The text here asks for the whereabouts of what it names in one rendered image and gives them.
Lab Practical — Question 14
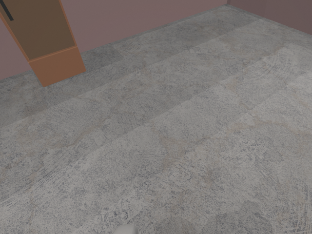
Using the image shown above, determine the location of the left robot thigh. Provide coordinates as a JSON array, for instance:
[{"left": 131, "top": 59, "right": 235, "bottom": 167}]
[{"left": 112, "top": 224, "right": 142, "bottom": 234}]

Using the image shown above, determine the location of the handle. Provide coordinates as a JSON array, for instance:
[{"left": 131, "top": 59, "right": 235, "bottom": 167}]
[{"left": 0, "top": 0, "right": 14, "bottom": 21}]

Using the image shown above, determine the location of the cupboard door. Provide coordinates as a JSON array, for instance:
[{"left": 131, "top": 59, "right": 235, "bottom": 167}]
[{"left": 0, "top": 0, "right": 75, "bottom": 60}]

